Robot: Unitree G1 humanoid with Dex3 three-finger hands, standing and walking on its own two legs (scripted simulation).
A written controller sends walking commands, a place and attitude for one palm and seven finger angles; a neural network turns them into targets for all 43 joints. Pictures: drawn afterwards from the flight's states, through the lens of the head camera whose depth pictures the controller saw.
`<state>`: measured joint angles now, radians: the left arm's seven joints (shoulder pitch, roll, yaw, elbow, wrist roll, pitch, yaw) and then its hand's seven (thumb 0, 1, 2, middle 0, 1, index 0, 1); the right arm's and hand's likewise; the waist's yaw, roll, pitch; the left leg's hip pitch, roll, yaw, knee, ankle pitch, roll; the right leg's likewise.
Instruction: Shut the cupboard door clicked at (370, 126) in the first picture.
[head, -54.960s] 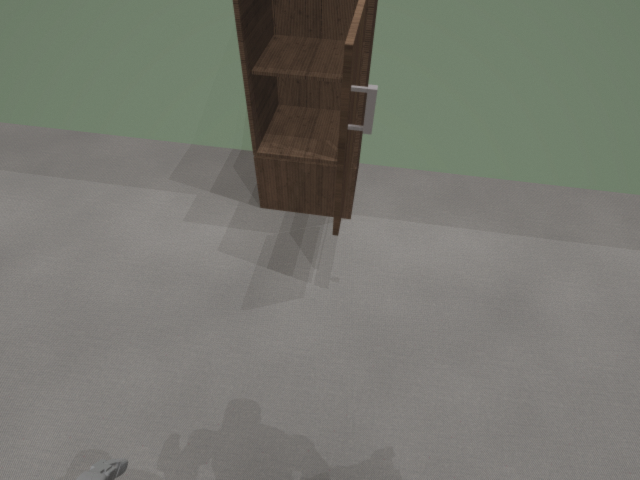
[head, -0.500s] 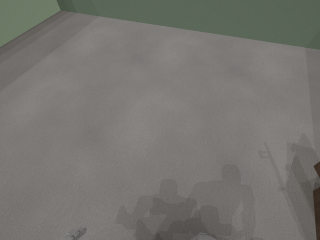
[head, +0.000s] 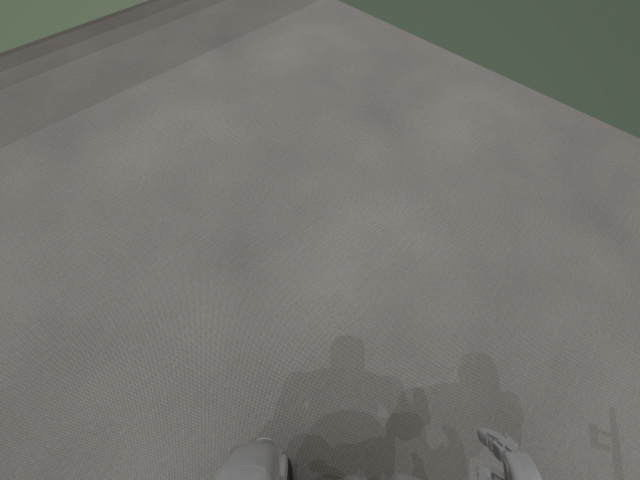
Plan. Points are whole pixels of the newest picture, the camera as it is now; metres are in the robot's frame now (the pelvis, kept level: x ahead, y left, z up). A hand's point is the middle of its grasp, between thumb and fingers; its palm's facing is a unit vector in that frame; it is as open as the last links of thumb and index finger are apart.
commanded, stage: turn to face it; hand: left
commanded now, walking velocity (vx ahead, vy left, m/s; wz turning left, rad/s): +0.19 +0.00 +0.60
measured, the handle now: out of the picture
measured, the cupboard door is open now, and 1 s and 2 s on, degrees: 22 22 22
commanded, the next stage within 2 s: none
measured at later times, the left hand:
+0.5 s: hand (227, 414) +0.21 +0.15 -0.14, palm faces -0.03 -0.97 -0.22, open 7.2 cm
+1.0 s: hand (258, 309) +0.37 +0.13 -0.13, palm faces -0.37 -0.88 -0.29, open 7.4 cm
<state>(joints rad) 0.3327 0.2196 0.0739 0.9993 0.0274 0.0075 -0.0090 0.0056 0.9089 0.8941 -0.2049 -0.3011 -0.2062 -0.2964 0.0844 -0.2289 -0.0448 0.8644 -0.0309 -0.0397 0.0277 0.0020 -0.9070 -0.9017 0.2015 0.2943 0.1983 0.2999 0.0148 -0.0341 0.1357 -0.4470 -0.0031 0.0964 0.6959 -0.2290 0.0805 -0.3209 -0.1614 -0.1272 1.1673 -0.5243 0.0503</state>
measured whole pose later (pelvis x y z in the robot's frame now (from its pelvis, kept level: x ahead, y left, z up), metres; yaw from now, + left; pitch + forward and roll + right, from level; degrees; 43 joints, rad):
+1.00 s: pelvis +0.18 -0.04 +0.01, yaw -24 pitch +0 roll -1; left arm 0.15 0.26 0.08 0.87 0.03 0.03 -0.03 0.00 0.91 0.89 -0.20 -0.30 -0.20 -0.30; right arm 0.20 -0.25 -0.05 0.92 -0.02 0.04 -0.02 0.00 -0.90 -0.90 0.21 0.30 0.20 0.30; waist 0.00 0.05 0.10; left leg -0.30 0.14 0.12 0.83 -0.50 -0.06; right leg -0.30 0.00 -0.06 0.62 -0.32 -0.03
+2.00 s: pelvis +0.23 -0.03 +0.01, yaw -60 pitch +1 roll -1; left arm 0.19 0.24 0.07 0.89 0.02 0.06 -0.02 0.00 0.90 0.89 -0.21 -0.30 -0.21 -0.30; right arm 0.18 -0.24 -0.03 0.87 -0.01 0.02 -0.02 0.01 -0.91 -0.90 0.20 0.29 0.20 0.30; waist 0.00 -0.03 0.07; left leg -0.32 0.04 0.04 0.58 -0.29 -0.06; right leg -0.29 0.04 0.12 0.59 -0.31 0.02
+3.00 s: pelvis +0.21 -0.07 +0.02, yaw -95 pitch +0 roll -1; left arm 0.14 0.26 0.07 0.89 0.02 0.06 -0.04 0.00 0.91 0.89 -0.20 -0.30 -0.20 -0.30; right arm 0.25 -0.23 -0.03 0.91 -0.03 0.02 -0.02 0.00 -0.90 -0.90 0.21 0.30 0.20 0.30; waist -0.01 0.02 0.09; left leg -0.24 0.16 0.18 0.57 -0.31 -0.05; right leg -0.29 -0.01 -0.06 0.64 -0.34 0.02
